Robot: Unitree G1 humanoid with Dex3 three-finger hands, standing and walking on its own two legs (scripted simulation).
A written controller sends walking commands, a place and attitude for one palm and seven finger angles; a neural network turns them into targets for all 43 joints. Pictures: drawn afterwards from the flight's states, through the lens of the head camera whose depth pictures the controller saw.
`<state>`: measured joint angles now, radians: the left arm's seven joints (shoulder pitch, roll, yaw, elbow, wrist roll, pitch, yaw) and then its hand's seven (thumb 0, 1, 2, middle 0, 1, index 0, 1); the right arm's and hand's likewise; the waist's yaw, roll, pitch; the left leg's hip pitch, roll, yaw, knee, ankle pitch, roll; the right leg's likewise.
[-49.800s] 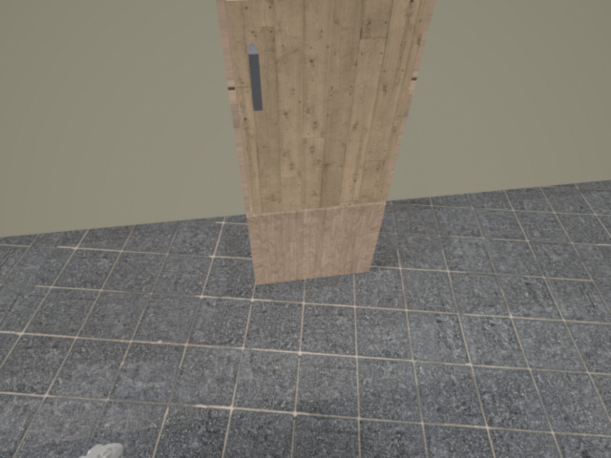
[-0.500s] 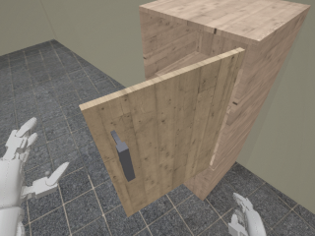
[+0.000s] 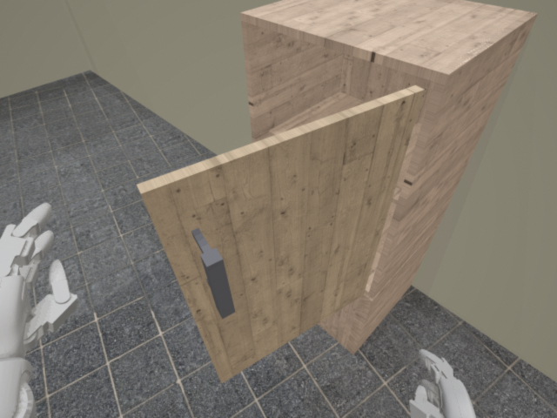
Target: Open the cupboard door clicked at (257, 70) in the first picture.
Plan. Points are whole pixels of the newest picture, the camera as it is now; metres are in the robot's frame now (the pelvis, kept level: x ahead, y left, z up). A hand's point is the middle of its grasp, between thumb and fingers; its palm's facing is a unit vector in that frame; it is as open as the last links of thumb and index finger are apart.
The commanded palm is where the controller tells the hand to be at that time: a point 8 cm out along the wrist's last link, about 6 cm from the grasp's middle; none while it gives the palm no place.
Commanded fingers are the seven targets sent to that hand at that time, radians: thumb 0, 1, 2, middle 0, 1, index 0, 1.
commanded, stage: draw the hand back to the body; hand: left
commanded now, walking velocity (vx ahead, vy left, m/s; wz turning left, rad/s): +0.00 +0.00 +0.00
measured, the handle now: (212, 274) +0.27 +0.13 +0.10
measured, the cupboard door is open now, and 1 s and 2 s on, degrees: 77 77 77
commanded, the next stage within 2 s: step back with the hand held close in 0.04 s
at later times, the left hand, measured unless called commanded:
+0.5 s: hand (44, 333) +0.15 +0.28 +0.14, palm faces +0.31 -0.80 -0.52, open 7.4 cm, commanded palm +0.09 +0.32 +0.17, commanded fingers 0.00 0.90 0.90 -0.20 -0.30 -0.20 -0.30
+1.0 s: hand out of the picture +0.06 +0.31 +0.17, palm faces +0.47 -0.76 -0.45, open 7.4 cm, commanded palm -0.03 +0.35 +0.17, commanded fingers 0.00 0.90 0.90 -0.20 -0.30 -0.20 -0.30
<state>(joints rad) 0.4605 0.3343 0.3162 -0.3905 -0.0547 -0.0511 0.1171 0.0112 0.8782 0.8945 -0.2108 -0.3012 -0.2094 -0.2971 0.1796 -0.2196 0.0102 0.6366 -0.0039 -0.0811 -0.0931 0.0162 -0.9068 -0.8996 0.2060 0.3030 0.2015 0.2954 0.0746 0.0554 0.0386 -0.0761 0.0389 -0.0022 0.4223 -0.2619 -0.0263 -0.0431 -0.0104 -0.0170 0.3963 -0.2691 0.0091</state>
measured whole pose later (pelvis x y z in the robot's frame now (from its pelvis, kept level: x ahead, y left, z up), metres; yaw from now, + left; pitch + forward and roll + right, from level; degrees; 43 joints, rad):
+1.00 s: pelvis -0.15 +0.04 -0.02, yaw +2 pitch -2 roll -5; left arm 0.47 0.45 0.45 -0.54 -0.01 -0.20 0.18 0.01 0.89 0.90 -0.22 -0.30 -0.21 -0.30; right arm 0.23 -0.17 -0.02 0.62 0.00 -0.10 -0.09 0.02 -0.91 -0.90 0.21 0.30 0.20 0.30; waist -0.02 0.03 0.07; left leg -0.46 0.04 -0.05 0.57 -0.09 0.05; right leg -0.43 0.07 0.01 1.09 -0.45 0.02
